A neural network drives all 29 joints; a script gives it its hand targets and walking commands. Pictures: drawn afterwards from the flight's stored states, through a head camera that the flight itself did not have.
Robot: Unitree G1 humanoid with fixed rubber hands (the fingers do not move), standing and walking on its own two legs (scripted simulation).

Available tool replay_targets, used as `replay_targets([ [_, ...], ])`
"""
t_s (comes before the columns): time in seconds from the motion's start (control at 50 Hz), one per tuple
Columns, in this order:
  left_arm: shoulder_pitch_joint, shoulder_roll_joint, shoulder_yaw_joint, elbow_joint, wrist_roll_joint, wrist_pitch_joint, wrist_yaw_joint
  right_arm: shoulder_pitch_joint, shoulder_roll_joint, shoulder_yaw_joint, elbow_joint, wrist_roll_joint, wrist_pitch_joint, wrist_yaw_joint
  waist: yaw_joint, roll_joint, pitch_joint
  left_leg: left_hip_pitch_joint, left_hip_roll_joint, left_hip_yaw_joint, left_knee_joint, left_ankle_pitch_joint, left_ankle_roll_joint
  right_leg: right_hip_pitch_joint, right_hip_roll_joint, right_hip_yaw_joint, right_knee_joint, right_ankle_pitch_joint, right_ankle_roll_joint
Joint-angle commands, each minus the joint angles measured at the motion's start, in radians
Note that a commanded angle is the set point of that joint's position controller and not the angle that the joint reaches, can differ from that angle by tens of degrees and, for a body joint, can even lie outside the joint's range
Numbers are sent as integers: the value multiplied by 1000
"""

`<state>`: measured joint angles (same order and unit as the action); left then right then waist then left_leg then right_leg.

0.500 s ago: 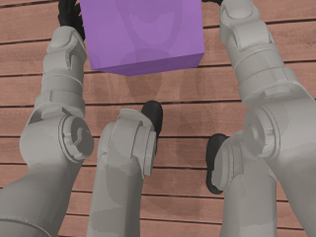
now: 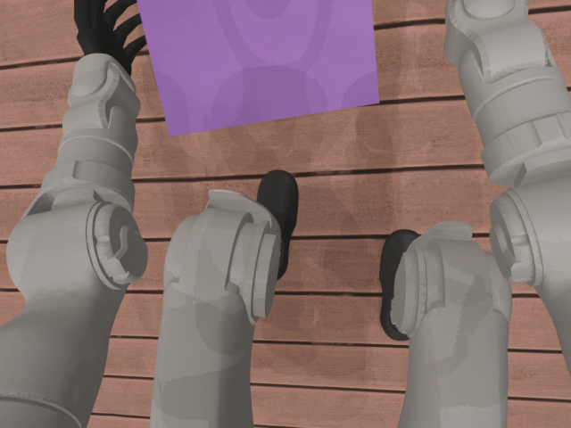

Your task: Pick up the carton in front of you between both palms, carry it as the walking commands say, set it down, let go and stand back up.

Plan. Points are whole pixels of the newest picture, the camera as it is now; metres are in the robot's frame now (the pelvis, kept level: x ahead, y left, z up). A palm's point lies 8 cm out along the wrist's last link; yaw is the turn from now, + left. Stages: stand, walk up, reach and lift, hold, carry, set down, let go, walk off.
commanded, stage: set down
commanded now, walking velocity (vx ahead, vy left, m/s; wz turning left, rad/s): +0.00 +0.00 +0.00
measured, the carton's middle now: (274, 34) +0.49 +0.15 -0.25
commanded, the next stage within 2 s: let go in 1.04 s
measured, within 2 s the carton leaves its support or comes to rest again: neither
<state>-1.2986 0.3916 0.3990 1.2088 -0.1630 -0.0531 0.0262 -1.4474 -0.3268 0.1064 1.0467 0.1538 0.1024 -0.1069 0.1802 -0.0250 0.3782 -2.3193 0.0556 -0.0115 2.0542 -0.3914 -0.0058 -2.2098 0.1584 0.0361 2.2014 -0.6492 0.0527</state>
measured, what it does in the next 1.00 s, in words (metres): rises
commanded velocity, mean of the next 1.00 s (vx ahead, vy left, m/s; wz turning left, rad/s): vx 0.00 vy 0.00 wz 0.00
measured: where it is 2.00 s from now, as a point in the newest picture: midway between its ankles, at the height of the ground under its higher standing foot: (335, 273)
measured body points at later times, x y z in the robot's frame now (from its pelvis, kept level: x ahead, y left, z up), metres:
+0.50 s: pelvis +0.01 +0.00 +0.08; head +0.33 +0.06 +0.40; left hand +0.46 +0.34 -0.03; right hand +0.59 -0.02 -0.03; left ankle +0.16 +0.13 -0.34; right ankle +0.09 -0.11 -0.34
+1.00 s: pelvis +0.04 +0.01 +0.21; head +0.33 +0.06 +0.56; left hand +0.45 +0.35 +0.12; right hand +0.59 -0.02 +0.12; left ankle +0.16 +0.13 -0.34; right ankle +0.09 -0.11 -0.34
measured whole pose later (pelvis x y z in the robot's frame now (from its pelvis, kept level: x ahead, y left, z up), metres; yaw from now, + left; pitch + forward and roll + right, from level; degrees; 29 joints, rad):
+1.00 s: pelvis +0.04 +0.01 +0.21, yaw +2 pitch +45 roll -2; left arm -0.89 0.24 0.42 0.73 -0.06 0.16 -0.04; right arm -1.09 -0.20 -0.15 0.82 -0.04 0.23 -0.08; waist 0.18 -0.06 -0.09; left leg -1.79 0.00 -0.03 1.32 -0.31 0.00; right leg -1.67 0.07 0.03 1.42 -0.53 0.02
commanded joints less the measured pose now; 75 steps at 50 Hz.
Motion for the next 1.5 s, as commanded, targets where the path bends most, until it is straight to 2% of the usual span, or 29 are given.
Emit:
replay_targets([
  [0.0, -162, 193, -3, -164, -33, -13, -7, -282, -4, -7, -199, -2, -12, -6, 163, -179, -1245, 759, -17, 22, -100, 400, -22, 408, -76, -46, -210, 236, 2],
  [0.08, -112, 182, -8, -283, -44, 30, -5, -248, -26, -55, -289, -53, 21, -31, 142, -167, -1419, 916, -36, 49, -136, 407, -30, 449, -53, -92, -240, 195, -1],
  [0.14, -75, 153, -26, -382, -37, 78, 6, -222, -35, -96, -344, -78, 55, -45, 125, -124, -1517, 1059, -57, 66, -174, 375, -37, 436, -29, -122, -283, 134, -7],
  [0.24, -52, 75, -41, -421, 7, 151, 16, -150, -43, -188, -243, -109, 100, -35, 80, -26, -1332, 1000, -72, 70, -275, 173, -50, 326, -22, -126, -365, -5, -30],
  [0.28, -47, 48, -46, -434, 23, 159, 14, -119, -36, -215, -197, -121, 97, -23, 62, 3, -1292, 985, -71, 65, -304, 154, -52, 295, -24, -123, -393, 0, -36],
  [0.34, -30, 25, -43, -451, 43, 162, 10, -93, -28, -237, -154, -135, 86, -8, 55, 26, -1284, 993, -74, 60, -340, 169, -57, 271, -24, -118, -432, 18, -39],
  [0.42, 18, 20, -25, -466, 62, 166, 6, -76, -14, -238, -156, -143, 77, 1, 68, 9, -1319, 1014, -82, 66, -391, 202, -58, 312, -22, -112, -489, 40, -38],
  [0.54, 101, 37, 16, -520, 77, 181, -12, -55, 18, -218, -270, -153, 93, -1, 100, -78, -1433, 1055, -95, 92, -467, 300, -48, 486, -14, -109, -581, 102, -25],
  [0.64, 146, 42, 31, -582, 71, 202, -36, -26, 31, -217, -364, -170, 121, -7, 94, -126, -1496, 1103, -103, 106, -537, 363, -42, 636, -14, -105, -662, 167, -12],
  [0.74, 178, 32, 30, -607, 70, 216, -55, 23, 43, -230, -383, -182, 137, -4, 76, -113, -1491, 1171, -106, 108, -619, 400, -42, 714, -19, -98, -751, 211, -11],
  [0.88, 228, 5, 32, -594, 95, 206, -67, 102, 60, -253, -341, -194, 121, 14, 66, -63, -1437, 1294, -103, 97, -749, 447, -46, 754, -24, -86, -894, 242, -16],
  [1.0, 264, -19, 46, -567, 124, 181, -73, 141, 71, -262, -305, -209, 95, 31, 67, -59, -1366, 1369, -95, 85, -871, 460, -44, 816, -33, -74, -1020, 261, -17],
  [1.04, 278, -33, 46, -558, 137, 170, -79, 164, 79, -273, -295, -221, 85, 34, 57, -58, -1348, 1391, -93, 81, -905, 459, -42, 838, -37, -71, -1060, 270, -15],
  [1.16, 449, -44, 10, -595, 189, 151, -114, 381, 140, -305, -354, -272, 67, 2, 32, -50, -1415, 1592, -100, 72, -1003, 558, -31, 985, -36, -61, -1196, 373, 2],
  [1.24, 622, -38, -49, -671, 211, 139, -142, 586, 208, -301, -477, -294, 50, -36, 17, -30, -1382, 1754, -102, 52, -1078, 595, -15, 1079, -37, -56, -1292, 409, 11],
  [1.3, 727, -25, -106, -723, 207, 129, -160, 704, 235, -286, -579, -291, 34, -53, 7, -1, -1273, 1855, -97, 26, -1145, 552, -3, 1120, -44, -54, -1361, 362, 9],
  [1.38, 878, -39, -174, -760, 191, 110, -172, 849, 235, -278, -639, -282, 2, -50, -18, 42, -1123, 1965, -85, -14, -1231, 469, 0, 1155, -59, -53, -1434, 302, -3],
  [1.48, 1083, -70, -246, -796, 163, 83, -163, 1051, 210, -268, -605, -266, -45, -12, -49, 72, -987, 2097, -65, -62, -1315, 468, -6, 1234, -71, -49, -1495, 297, -25],
])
